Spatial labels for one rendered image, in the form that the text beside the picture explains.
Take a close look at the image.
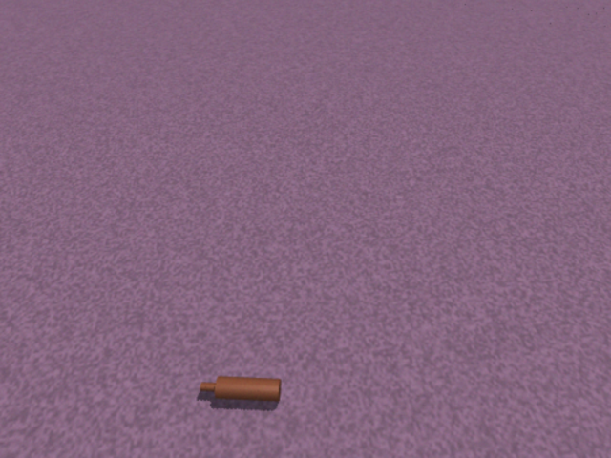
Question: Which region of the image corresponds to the bottle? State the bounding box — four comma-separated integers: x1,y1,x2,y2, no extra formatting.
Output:
200,376,281,402

